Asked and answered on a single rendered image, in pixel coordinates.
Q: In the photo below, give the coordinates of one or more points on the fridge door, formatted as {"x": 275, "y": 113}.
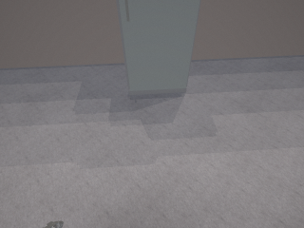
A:
{"x": 158, "y": 41}

